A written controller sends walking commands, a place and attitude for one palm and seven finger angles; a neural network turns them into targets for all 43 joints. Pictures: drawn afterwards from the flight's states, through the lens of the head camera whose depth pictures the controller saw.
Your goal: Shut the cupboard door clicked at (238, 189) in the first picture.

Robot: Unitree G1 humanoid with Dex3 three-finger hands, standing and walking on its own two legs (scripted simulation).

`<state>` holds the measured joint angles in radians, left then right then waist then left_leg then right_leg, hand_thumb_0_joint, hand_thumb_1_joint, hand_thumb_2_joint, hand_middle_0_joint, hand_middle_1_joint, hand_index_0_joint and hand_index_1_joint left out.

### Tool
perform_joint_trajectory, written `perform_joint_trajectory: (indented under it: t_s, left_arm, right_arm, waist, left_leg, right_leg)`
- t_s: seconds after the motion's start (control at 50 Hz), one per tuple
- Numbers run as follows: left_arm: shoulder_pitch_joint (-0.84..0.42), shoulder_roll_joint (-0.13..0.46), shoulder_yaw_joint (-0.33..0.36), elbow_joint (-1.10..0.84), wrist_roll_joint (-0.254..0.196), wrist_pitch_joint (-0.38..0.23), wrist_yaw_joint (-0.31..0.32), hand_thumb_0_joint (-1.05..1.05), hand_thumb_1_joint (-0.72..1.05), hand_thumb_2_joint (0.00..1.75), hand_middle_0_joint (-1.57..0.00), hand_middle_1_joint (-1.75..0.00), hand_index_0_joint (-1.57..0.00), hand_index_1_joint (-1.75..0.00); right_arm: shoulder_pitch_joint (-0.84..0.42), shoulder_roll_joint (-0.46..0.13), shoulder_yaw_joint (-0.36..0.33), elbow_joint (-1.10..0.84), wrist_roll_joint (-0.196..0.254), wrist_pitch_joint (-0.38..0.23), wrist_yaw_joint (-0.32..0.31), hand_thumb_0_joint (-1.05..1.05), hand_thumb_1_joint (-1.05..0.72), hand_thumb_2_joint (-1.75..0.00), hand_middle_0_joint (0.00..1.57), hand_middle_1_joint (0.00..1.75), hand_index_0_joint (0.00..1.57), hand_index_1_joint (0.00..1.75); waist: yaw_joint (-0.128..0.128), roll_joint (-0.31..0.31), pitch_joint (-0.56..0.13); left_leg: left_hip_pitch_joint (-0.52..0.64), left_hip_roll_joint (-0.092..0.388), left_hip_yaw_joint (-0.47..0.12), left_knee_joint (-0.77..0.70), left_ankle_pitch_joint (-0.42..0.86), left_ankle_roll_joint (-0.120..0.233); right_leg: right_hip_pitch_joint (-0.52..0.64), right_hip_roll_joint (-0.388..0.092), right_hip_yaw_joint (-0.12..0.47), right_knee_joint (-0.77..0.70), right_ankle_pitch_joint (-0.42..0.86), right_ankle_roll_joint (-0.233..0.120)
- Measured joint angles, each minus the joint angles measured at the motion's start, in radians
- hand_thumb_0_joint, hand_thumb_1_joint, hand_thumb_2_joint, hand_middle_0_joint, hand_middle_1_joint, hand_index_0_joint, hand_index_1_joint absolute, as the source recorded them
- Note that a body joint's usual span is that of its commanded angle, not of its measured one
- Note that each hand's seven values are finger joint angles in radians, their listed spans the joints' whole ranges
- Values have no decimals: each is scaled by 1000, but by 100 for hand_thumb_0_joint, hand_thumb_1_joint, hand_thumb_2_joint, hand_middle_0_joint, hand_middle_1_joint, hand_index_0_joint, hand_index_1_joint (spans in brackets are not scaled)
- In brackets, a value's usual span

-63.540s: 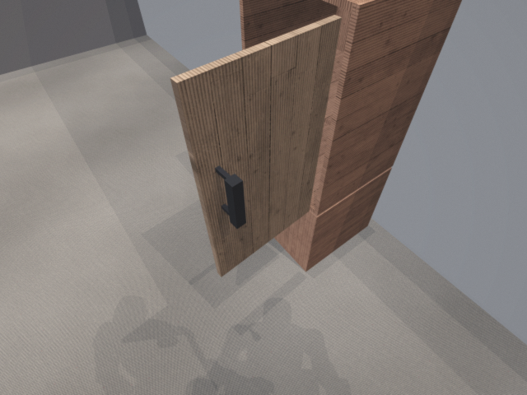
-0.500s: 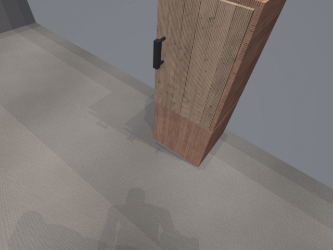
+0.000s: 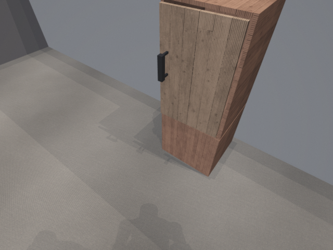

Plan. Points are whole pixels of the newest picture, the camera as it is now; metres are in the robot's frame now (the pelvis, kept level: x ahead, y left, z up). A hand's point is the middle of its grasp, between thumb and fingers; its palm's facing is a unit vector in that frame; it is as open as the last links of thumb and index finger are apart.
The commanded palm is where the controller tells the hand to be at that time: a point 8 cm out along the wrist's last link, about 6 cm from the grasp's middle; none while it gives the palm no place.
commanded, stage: let the arm hang, fingers relaxed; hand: left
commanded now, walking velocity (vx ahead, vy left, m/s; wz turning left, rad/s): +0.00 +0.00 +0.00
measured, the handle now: (163, 66) +0.89 +0.07 -0.01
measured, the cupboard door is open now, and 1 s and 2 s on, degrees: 3 3 3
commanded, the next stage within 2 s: look to check the result in 0.22 s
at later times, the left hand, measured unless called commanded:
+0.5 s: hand out of the picture +0.04 +0.20 -0.17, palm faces +0.00 -0.97 -0.26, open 7.4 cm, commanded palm none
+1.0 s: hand out of the picture +0.07 +0.19 -0.17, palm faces +0.01 -0.97 -0.26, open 7.4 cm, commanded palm none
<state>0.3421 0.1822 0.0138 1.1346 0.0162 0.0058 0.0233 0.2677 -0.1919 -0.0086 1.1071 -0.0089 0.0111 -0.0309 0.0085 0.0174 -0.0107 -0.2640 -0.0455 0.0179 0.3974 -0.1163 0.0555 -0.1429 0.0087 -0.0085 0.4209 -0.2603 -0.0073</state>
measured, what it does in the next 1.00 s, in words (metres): stands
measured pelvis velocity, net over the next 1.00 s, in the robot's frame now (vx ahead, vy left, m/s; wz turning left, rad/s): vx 0.04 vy -0.01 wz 0.00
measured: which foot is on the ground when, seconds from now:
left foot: down 0.00-1.00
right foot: down 0.00-1.00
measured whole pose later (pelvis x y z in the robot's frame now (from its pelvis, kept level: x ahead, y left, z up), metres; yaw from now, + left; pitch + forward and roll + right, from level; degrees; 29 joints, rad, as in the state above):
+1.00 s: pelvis +0.04 -0.01 +0.00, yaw +0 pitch -1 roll +0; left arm 0.21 0.23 0.01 1.12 0.01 0.00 0.03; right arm 0.17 -0.24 0.00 1.11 -0.01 0.00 -0.03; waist -0.01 0.00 0.03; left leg -0.20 -0.04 0.01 0.37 -0.16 0.04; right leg -0.05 0.01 -0.01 0.34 -0.28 -0.02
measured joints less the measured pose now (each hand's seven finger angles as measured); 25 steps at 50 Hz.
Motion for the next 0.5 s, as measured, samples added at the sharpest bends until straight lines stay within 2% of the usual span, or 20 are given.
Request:
perform_joint_trajectory:
  t_s: [0.28,0.5]
  left_arm:
    - [-87,28,-3,-14,-4,-9,-7,0,90,89,-20,-29,-20,-30]
    - [-112,61,-1,-6,-8,-7,-7,0,90,89,-20,-29,-20,-30]
  right_arm:
    - [-30,-38,2,0,-1,-8,2,0,-91,-90,20,30,20,30]
    - [-46,-51,7,15,1,-5,5,1,-91,-90,20,30,21,30]
  waist:
    - [-14,-17,16]
    - [-16,-11,46]
  left_leg:
    - [22,10,-4,-12,-6,-11]
    - [36,13,-2,-21,-16,-13]
  right_leg:
    - [34,11,-2,-38,8,-8]
    - [53,13,3,-64,8,-9]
